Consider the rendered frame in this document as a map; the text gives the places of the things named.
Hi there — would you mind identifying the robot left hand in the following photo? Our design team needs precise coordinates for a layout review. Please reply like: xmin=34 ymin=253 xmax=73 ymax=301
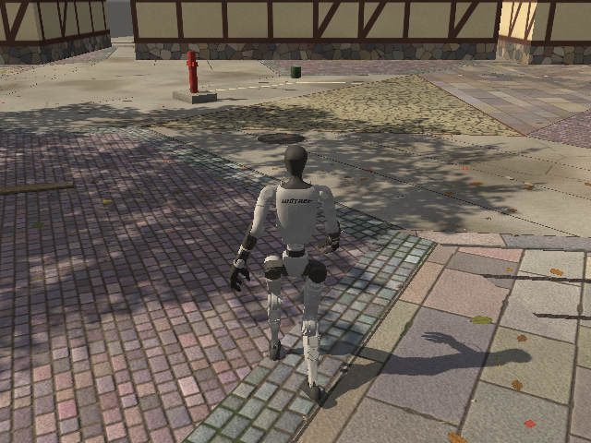
xmin=229 ymin=264 xmax=250 ymax=292

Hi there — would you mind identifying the robot right hand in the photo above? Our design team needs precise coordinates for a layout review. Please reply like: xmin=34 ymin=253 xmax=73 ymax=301
xmin=318 ymin=237 xmax=339 ymax=254

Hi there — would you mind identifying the right robot forearm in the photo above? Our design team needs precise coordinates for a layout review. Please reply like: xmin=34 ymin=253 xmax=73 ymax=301
xmin=328 ymin=221 xmax=341 ymax=245

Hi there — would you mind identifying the left robot upper arm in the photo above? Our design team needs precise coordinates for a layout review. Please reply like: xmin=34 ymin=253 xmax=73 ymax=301
xmin=249 ymin=186 xmax=277 ymax=238

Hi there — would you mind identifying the left robot forearm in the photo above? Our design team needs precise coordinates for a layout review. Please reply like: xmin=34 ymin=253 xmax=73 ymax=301
xmin=234 ymin=222 xmax=258 ymax=269

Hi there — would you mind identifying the right robot upper arm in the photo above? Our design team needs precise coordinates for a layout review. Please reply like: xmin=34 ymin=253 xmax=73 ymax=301
xmin=315 ymin=185 xmax=339 ymax=233

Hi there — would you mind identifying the robot left thigh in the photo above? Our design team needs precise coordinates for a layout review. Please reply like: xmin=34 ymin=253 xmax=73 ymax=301
xmin=264 ymin=256 xmax=283 ymax=310

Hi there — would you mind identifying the robot head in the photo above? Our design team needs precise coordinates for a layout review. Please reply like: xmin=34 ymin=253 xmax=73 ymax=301
xmin=280 ymin=145 xmax=312 ymax=189

